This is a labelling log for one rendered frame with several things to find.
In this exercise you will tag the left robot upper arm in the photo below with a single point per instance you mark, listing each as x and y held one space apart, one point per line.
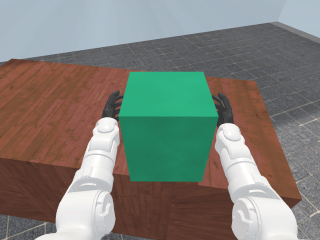
84 215

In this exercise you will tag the right robot upper arm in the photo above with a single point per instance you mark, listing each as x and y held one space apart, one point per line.
258 218

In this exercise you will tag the carton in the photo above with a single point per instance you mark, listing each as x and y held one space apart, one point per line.
168 121

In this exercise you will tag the right robot hand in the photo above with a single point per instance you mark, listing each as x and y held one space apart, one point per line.
224 112

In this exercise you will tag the left robot hand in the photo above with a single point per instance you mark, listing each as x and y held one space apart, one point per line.
111 104

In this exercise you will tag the robot left forearm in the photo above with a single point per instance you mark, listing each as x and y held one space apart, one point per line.
98 161

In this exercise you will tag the pedestal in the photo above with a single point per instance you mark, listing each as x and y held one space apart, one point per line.
48 111

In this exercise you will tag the robot right forearm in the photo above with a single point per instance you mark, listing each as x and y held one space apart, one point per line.
239 166

